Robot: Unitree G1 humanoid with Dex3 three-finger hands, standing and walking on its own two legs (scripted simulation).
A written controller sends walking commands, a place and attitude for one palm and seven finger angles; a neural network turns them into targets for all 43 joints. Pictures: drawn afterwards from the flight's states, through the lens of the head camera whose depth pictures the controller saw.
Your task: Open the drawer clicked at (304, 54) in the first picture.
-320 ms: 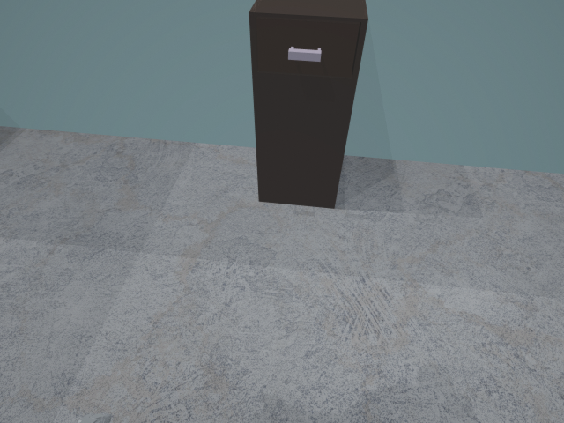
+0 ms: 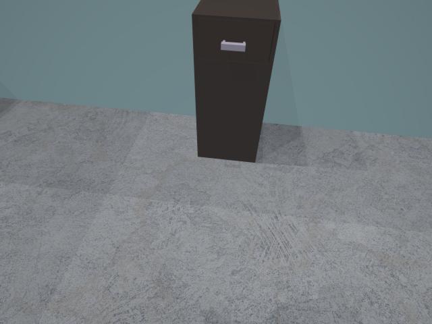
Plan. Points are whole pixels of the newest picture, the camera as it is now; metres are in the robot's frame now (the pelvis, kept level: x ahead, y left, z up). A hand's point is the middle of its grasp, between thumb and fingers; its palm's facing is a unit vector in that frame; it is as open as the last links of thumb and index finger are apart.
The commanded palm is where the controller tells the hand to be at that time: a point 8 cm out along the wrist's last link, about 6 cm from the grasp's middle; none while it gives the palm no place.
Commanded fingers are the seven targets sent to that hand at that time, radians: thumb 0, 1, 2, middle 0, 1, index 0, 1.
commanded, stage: stand and wait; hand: left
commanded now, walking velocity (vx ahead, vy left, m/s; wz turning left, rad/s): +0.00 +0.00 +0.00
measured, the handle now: (233, 44) +1.25 -0.01 +0.00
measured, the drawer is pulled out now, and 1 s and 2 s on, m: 0.00 0.00 0.00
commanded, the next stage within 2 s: look at it before walking up in 0.50 s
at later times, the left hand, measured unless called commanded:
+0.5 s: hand out of the picture +0.06 +0.24 -0.16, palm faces -0.03 -0.94 -0.33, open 7.4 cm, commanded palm none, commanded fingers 0.00 0.90 0.90 -0.20 -0.30 -0.20 -0.30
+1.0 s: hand out of the picture +0.07 +0.24 -0.15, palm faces -0.04 -0.94 -0.34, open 7.4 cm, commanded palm none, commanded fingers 0.00 0.90 0.90 -0.20 -0.30 -0.20 -0.30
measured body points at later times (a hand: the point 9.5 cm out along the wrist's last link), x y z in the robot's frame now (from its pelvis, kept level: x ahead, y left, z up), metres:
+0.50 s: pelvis -0.01 +0.00 +0.00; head -0.01 +0.00 +0.45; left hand +0.06 +0.29 -0.13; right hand +0.05 -0.30 -0.13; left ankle +0.00 +0.12 -0.74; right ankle +0.00 -0.12 -0.74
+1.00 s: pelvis +0.00 +0.00 +0.00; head -0.01 +0.00 +0.45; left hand +0.07 +0.29 -0.13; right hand +0.07 -0.30 -0.13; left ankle +0.00 +0.12 -0.74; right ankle +0.00 -0.12 -0.74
